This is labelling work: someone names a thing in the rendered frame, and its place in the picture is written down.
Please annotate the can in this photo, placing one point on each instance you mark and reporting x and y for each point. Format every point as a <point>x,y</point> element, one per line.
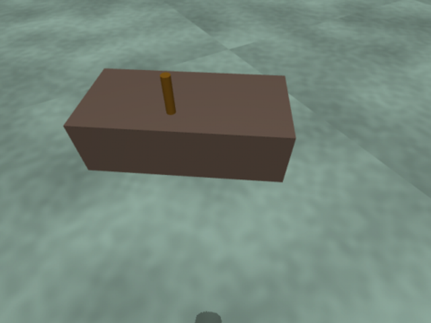
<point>168,93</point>

